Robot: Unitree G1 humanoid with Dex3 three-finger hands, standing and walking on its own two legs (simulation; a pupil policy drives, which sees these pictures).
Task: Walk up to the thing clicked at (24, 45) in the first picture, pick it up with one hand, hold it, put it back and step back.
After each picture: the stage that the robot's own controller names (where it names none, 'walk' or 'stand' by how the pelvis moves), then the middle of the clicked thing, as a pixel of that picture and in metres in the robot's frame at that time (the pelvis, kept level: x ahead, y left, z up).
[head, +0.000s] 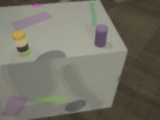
stand; (21, 42) +0.71 +0.34 -0.06
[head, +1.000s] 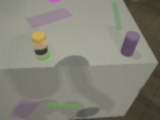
walk; (40, 44) +0.63 +0.20 -0.04
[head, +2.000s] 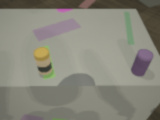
stand; (43, 61) +0.53 +0.20 -0.05
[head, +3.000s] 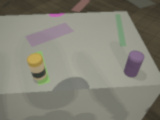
stand; (37, 67) +0.53 +0.21 -0.06
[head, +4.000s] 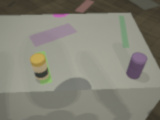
stand; (40, 66) +0.53 +0.21 -0.06
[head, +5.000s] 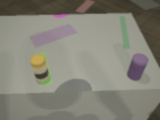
stand; (40, 68) +0.52 +0.20 -0.06
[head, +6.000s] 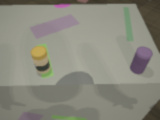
rise first; (41, 60) +0.53 +0.20 -0.06
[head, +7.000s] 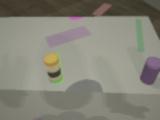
go down; (53, 67) +0.53 +0.18 -0.06
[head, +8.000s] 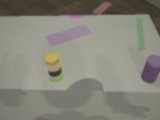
go down; (53, 66) +0.53 +0.18 -0.06
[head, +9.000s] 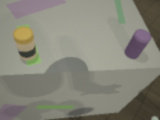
go down; (25, 44) +0.54 +0.17 -0.01
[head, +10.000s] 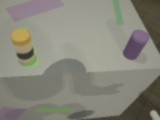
approach; (23, 46) +0.54 +0.18 +0.00
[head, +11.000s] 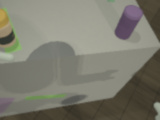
close in; (1, 29) +0.56 +0.19 +0.04
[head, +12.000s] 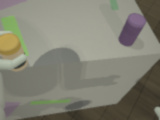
lift; (13, 53) +0.47 +0.17 +0.03
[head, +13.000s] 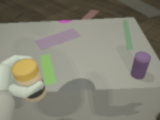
lift; (30, 80) +0.32 +0.16 +0.14
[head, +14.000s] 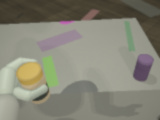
hold; (34, 83) +0.32 +0.15 +0.13
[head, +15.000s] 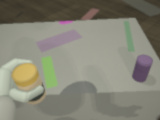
hold; (30, 84) +0.32 +0.16 +0.12
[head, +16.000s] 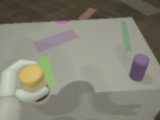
crouch; (35, 85) +0.33 +0.15 +0.11
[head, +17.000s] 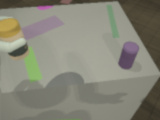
crouch; (13, 40) +0.47 +0.18 +0.15
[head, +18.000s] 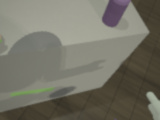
lower; out of the picture +0.54 +0.18 +0.06
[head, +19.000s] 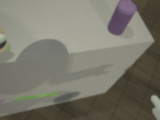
lower; out of the picture +0.52 +0.18 +0.05
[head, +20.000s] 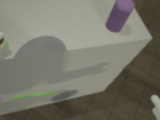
lower; out of the picture +0.53 +0.18 +0.05
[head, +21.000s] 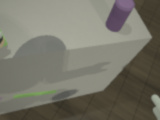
lower; out of the picture +0.53 +0.19 +0.05
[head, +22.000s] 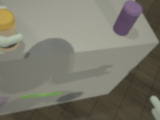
open; (4, 31) +0.53 +0.16 +0.05
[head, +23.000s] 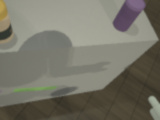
rise; out of the picture +0.53 +0.17 +0.05
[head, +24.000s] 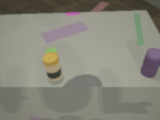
sink last; (52, 67) +0.50 +0.17 -0.01
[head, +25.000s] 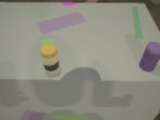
stand; (50, 59) +0.51 +0.16 +0.00
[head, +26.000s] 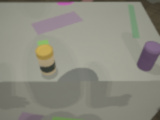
stand; (46, 60) +0.50 +0.16 +0.01
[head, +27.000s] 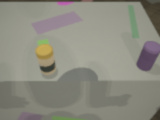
stand; (46, 59) +0.50 +0.16 +0.01
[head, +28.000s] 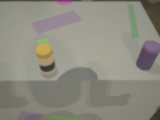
stand; (46, 59) +0.51 +0.16 +0.01
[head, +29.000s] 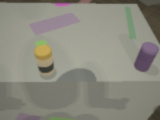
stand; (44, 60) +0.51 +0.16 +0.01
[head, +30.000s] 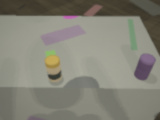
stand; (53, 68) +0.53 +0.15 -0.05
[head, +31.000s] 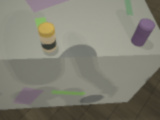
walk; (47, 37) +0.58 +0.14 -0.04
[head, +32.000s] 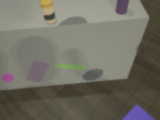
walk; (48, 11) +0.84 +0.22 -0.04
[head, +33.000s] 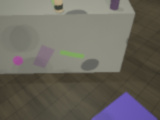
stand; (58, 3) +1.15 +0.17 -0.04
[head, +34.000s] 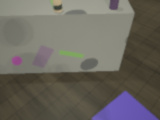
stand; (57, 3) +1.14 +0.18 -0.06
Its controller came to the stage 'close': yes
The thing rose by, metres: 0.20
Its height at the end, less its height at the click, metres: +0.00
